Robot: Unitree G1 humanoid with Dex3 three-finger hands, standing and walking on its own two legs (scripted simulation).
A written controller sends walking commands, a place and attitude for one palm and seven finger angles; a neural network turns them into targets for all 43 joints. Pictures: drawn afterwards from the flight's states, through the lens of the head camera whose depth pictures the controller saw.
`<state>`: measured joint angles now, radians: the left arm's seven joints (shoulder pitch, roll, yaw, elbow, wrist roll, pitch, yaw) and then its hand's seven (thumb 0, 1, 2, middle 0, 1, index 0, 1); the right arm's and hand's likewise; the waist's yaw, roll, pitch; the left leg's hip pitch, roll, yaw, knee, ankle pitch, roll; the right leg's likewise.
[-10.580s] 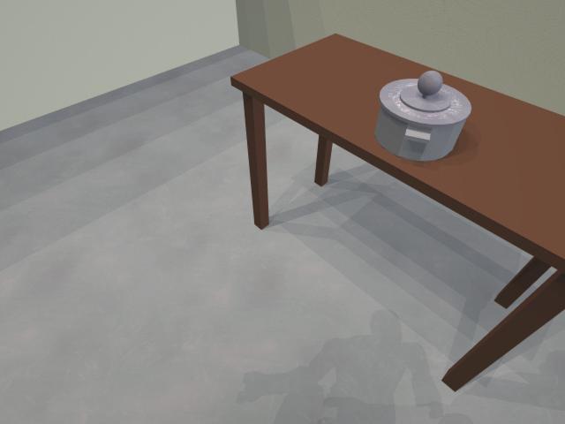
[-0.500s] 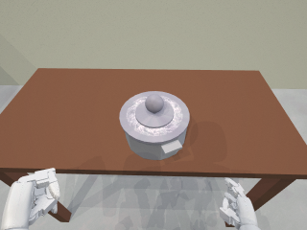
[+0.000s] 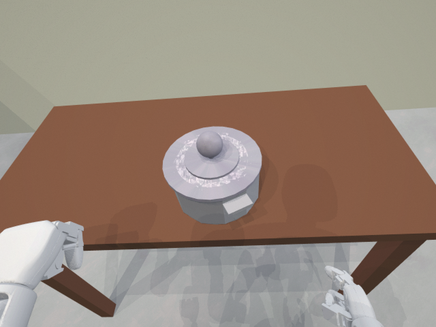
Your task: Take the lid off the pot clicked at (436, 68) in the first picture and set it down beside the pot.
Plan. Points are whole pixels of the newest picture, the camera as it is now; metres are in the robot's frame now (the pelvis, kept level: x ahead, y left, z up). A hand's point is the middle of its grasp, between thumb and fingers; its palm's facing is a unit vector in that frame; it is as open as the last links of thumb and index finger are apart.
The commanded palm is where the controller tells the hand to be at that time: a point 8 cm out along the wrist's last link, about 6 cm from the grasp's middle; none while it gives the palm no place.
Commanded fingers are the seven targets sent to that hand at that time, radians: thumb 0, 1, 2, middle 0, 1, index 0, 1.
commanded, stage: reach forward and open the fingers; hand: left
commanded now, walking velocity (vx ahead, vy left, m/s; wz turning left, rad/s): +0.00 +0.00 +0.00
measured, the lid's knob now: (209, 144) +0.43 +0.07 +0.12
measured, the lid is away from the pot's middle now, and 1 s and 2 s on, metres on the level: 0.00 0.00 0.00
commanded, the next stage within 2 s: move the open hand above the knob in 0.86 s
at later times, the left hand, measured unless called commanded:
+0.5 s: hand (59, 226) +0.21 +0.26 +0.15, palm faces -0.11 -0.04 -0.99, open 7.4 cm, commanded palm +0.20 +0.26 +0.21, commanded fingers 0.00 -0.31 1.47 -0.84 -0.15 -0.84 -0.15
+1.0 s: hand (75, 181) +0.26 +0.24 +0.19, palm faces -0.03 -0.03 -1.00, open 10.5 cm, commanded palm +0.23 +0.23 +0.26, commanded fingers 0.00 -0.41 1.61 -0.83 -0.08 -0.83 -0.08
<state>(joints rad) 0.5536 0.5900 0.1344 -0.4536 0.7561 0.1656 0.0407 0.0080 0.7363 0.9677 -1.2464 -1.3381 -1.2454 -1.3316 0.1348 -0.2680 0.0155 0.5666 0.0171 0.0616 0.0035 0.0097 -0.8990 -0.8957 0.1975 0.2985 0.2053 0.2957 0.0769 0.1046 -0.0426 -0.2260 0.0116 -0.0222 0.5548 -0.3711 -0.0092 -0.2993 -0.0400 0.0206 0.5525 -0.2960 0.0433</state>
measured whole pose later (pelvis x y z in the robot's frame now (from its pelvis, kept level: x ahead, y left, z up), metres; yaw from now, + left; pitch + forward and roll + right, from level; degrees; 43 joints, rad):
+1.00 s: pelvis -0.05 -0.01 +0.01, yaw +2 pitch +0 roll +1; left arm -0.23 0.68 0.00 -0.14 0.75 0.18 -0.35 0.00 -0.40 1.57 -0.84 -0.09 -0.84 -0.08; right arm 0.12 -0.29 0.04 0.55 0.07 0.02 0.00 0.01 -0.90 -0.90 0.19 0.30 0.20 0.30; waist 0.06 0.12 -0.01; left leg -0.21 -0.01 -0.04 0.47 -0.25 -0.02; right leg -0.29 -0.07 0.00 0.51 -0.21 0.04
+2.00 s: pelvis -0.02 -0.01 +0.00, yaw +1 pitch +2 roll +1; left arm -0.51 0.51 -0.24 -0.05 0.79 0.30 -0.32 0.00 -0.41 1.60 -0.84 -0.09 -0.84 -0.08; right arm 0.09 -0.27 0.04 0.55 0.08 0.12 0.05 0.01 -0.90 -0.90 0.19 0.30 0.20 0.30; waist 0.04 0.11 -0.03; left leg -0.22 -0.02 -0.03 0.48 -0.29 -0.01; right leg -0.32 -0.07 0.02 0.54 -0.25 0.04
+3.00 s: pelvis -0.02 -0.01 +0.01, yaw +0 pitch +2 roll +2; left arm -0.78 0.36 -0.37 0.27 0.81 0.38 -0.26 0.00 -0.41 1.60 -0.84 -0.09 -0.84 -0.08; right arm 0.10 -0.27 0.03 0.60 0.08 0.14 0.04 0.01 -0.90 -0.90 0.19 0.30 0.20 0.29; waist 0.00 0.09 -0.04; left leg -0.20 -0.01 -0.01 0.45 -0.28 -0.02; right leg -0.32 -0.06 0.03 0.54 -0.25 0.03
